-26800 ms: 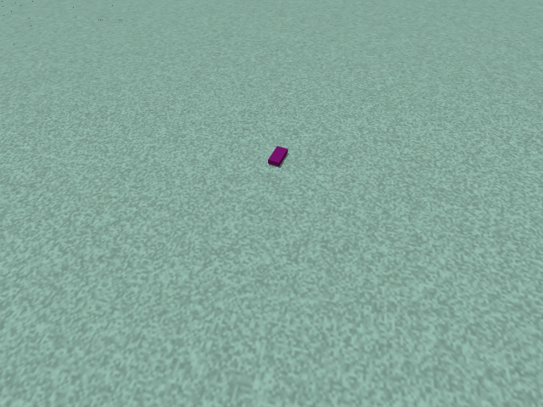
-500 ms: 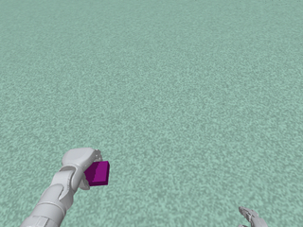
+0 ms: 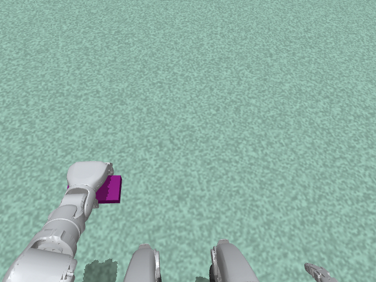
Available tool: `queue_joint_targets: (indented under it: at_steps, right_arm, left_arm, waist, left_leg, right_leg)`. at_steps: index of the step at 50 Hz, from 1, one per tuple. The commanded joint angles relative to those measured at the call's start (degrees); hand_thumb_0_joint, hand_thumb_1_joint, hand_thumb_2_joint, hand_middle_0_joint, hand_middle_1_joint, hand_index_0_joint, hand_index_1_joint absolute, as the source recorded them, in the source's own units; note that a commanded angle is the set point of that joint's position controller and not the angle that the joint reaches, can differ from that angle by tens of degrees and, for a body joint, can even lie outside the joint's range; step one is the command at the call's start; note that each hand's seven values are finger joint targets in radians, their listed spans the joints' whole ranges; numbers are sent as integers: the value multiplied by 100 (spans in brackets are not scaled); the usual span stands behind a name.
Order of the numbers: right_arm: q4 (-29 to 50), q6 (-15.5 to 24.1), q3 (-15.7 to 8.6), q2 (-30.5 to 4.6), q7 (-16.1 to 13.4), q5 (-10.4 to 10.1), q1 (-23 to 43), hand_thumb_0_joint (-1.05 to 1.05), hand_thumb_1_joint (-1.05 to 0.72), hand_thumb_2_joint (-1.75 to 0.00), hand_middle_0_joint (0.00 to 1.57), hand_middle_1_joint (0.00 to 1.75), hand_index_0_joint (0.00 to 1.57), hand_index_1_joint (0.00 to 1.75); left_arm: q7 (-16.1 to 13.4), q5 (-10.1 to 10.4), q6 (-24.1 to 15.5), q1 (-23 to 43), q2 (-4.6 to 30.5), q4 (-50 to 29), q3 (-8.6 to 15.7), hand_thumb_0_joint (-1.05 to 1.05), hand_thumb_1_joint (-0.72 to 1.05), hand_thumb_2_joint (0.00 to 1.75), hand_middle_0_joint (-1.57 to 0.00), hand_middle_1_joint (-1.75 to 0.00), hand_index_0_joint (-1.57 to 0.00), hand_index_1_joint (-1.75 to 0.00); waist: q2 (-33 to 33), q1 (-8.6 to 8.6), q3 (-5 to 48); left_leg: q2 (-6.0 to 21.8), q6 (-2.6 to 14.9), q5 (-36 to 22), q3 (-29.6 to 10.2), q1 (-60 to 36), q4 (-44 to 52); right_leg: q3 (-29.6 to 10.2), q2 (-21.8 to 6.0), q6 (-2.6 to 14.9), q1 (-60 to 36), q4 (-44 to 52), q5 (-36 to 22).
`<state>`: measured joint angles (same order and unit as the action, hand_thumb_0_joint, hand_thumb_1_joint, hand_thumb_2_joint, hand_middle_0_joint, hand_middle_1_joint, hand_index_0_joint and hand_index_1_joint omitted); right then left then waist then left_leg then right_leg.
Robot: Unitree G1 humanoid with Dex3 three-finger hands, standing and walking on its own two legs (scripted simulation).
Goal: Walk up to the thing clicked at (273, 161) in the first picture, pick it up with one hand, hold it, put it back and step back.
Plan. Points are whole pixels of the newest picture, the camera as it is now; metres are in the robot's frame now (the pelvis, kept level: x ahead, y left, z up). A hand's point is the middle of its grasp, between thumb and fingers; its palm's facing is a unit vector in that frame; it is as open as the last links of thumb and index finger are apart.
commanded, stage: crouch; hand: left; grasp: from above
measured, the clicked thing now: (95, 189) +0.37 +0.23 -0.14
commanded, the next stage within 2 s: lower in 1.36 s
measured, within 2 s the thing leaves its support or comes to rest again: neither
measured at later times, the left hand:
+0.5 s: hand (112, 197) +0.41 +0.24 -0.35, palm faces -0.45 +0.01 -0.89, open 9.4 cm
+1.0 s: hand (117, 198) +0.44 +0.25 -0.45, palm faces -0.46 +0.00 -0.89, open 9.4 cm
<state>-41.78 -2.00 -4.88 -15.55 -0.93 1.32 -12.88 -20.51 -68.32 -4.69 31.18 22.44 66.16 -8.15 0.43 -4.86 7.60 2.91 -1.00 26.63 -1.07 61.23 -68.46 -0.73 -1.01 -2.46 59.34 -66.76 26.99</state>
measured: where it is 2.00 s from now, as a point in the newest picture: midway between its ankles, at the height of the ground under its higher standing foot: outside the picture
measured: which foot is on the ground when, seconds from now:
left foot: down 0.00-1.00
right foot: down 0.00-1.00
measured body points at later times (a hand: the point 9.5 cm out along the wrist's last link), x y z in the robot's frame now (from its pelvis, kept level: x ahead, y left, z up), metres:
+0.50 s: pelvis -0.03 +0.00 -0.20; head +0.18 +0.03 +0.20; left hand +0.43 +0.24 -0.30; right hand +0.02 -0.27 -0.32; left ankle +0.05 +0.13 -0.64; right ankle +0.04 -0.15 -0.64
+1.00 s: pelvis -0.04 +0.00 -0.29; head +0.20 +0.04 +0.09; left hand +0.46 +0.25 -0.40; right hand -0.01 -0.28 -0.40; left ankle +0.05 +0.13 -0.64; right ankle +0.04 -0.15 -0.64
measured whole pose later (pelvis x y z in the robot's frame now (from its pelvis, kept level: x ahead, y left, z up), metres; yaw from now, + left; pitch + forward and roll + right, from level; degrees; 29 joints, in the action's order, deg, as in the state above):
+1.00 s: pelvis -0.04 +0.00 -0.29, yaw -5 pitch +36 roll -7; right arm -43.0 2.8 -0.4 -14.7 6.7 7.6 -9.3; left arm -20.7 -73.3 -10.8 53.5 39.2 79.2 4.5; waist -0.3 -12.7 4.9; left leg 1.4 -1.6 39.0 -7.9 125.5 -128.2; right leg 1.0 0.7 -3.3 121.1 -124.5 39.7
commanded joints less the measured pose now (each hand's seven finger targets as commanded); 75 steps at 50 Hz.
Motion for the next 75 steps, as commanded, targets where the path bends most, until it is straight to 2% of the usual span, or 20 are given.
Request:
queue_joint_targets:
  at_steps: [1,3,13,22,24,26,32,34,35,42,43,44,47,48,50,56,65,67,69,75]
  right_arm:
    - [321,248,-304,-864,-85,89,-499,0,-89,-89,20,30,20,30]
    - [353,280,-317,-917,-95,119,-536,0,-89,-89,20,30,20,30]
    - [293,437,-229,-928,-4,243,-615,0,-89,-89,20,30,20,30]
    - [111,601,-136,-1054,217,370,-795,0,-89,-90,20,30,20,30]
    - [49,621,-109,-1055,290,421,-837,0,-90,-90,20,30,20,30]
    - [8,624,-107,-1075,338,440,-876,0,-90,-90,20,30,20,30]
    - [5,617,-86,-1132,495,507,-872,0,-90,-90,20,30,20,30]
    - [-15,585,-84,-1121,533,516,-920,0,-90,-90,20,30,20,30]
    - [16,577,-63,-1104,556,517,-883,0,-90,-90,20,30,20,30]
    - [-35,508,-51,-1184,658,573,-907,0,-90,-90,20,30,20,30]
    - [-2,508,-7,-1173,674,559,-840,0,-91,-90,20,30,20,30]
    - [-30,507,-26,-1192,700,585,-877,0,-90,-90,20,30,20,30]
    - [-28,499,12,-1223,705,596,-804,0,-90,-90,20,30,20,30]
    - [-56,497,21,-1255,713,606,-825,0,-90,-90,20,30,20,30]
    - [-43,501,74,-1256,733,620,-816,0,-90,-90,20,30,20,30]
    - [-61,528,173,-1349,781,691,-842,0,-91,-90,20,30,20,30]
    - [-83,528,318,-1426,785,746,-801,0,-90,-90,20,30,20,30]
    - [-86,534,397,-1385,807,777,-821,0,-91,-90,20,30,20,30]
    - [-108,534,395,-1425,810,771,-858,0,-91,-90,20,30,20,30]
    - [-97,493,448,-1416,826,765,-761,0,-91,-90,20,30,20,30]
  left_arm:
    - [-415,49,82,2373,1151,-544,452,0,68,61,-102,-56,-105,-53]
    - [-434,61,99,2616,1492,-729,650,0,66,59,-101,-55,-103,-53]
    - [-201,82,27,2916,1853,-272,911,0,62,60,-98,-52,-101,-50]
    - [-302,-157,-348,3635,2516,-324,1246,0,68,64,-103,-55,-105,-53]
    - [-350,-223,-375,3752,2399,-376,1204,0,69,64,-104,-56,-106,-53]
    - [-378,-236,-381,3877,2574,-363,1312,0,67,61,-103,-53,-105,-51]
    - [-348,-280,-349,3919,2578,-87,1307,0,70,64,-105,-55,-107,-53]
    - [-320,-282,-390,4027,2859,-241,1428,0,71,64,-107,-53,-109,-51]
    - [-296,-295,-377,3751,2803,43,1408,0,72,64,-108,-52,-109,-50]
    - [-222,-347,-555,4117,3040,-9,1492,0,74,61,-107,-54,-110,-52]
    - [-214,-378,-522,3867,2905,511,1395,0,73,61,-107,-53,-109,-51]
    - [-227,-358,-593,4168,3051,105,1482,0,75,60,-107,-55,-110,-52]
    - [-255,-401,-623,4242,3010,444,1426,0,74,59,-108,-53,-110,-50]
    - [-290,-432,-660,4479,3301,182,1561,0,73,60,-107,-54,-109,-51]
    - [-311,-482,-647,4243,3109,694,1468,0,73,61,-107,-53,-109,-51]
    - [-390,-528,-742,4553,3533,802,1619,0,72,56,-106,-51,-108,-49]
    - [-471,-563,-778,4688,3770,955,1668,0,75,54,-108,-49,-110,-47]
    - [-450,-592,-766,4554,3612,1112,1549,0,75,53,-109,-48,-112,-46]
    - [-445,-590,-774,4630,3830,1043,1650,0,74,54,-110,-47,-111,-46]
    - [-435,-546,-783,4491,3737,1161,1551,0,73,55,-112,-43,-113,-42]
  waist:
    - [492,-172,2650]
    - [696,-126,3034]
    - [614,-396,3444]
    - [1161,-548,4099]
    - [1421,-606,4208]
    - [1385,-609,4293]
    - [1549,-689,4122]
    - [1487,-663,4171]
    - [1423,-628,4127]
    - [1460,-740,3952]
    - [1395,-721,3739]
    - [1496,-781,3782]
    - [1635,-769,3688]
    - [1683,-761,3841]
    - [1590,-822,3600]
    - [1633,-915,3608]
    - [1761,-958,3518]
    - [1783,-1021,3292]
    - [1701,-1026,3393]
    - [1773,-996,3338]
  left_leg:
    - [-231,127,-758,76,-610,-182]
    - [-223,104,-485,9,-338,-419]
    - [-253,176,423,-92,1394,-1800]
    - [-264,148,288,-183,1802,-2886]
    - [-245,129,-1,-190,1725,-3102]
    - [-239,158,-212,-154,1868,-3350]
    - [-225,147,-213,-109,2241,-3766]
    - [-221,185,-243,-33,2462,-3978]
    - [-225,182,-249,-39,2542,-4026]
    - [-212,194,-241,-54,2978,-4433]
    - [-224,193,-86,-51,3088,-4442]
    - [-210,195,-122,-53,3091,-4515]
    - [-214,165,110,-87,3125,-4578]
    - [-214,172,86,-97,3135,-4634]
    - [-228,176,152,-95,3305,-4715]
    - [-234,201,376,-101,3535,-4969]
    - [-240,211,415,-93,3894,-5273]
    - [-253,210,474,-90,4013,-5317]
    - [-247,219,415,-104,4046,-5405]
    - [-242,205,361,-112,4159,-5506]
  right_leg:
    - [305,235,396,415,-122,-772]
    - [312,207,410,722,-480,-554]
    - [416,186,437,2252,-1824,230]
    - [544,157,451,3366,-2892,165]
    - [582,145,463,3554,-3159,-52]
    - [601,175,453,3656,-3307,-232]
    - [649,170,443,3902,-3724,-301]
    - [642,213,418,3792,-3769,-385]
    - [642,208,415,3765,-3830,-376]
    - [718,268,408,4079,-4233,-402]
    - [710,263,415,4200,-4257,-253]
    - [731,261,410,4252,-4323,-300]
    - [761,270,446,4588,-4492,-53]
    - [775,269,444,4573,-4548,-91]
    - [795,267,439,4716,-4626,-39]
    - [851,275,425,4819,-4825,113]
    - [918,320,421,5030,-5113,107]
    - [931,319,415,5055,-5124,150]
    - [945,330,410,4985,-5178,97]
    - [973,365,416,5050,-5305,16]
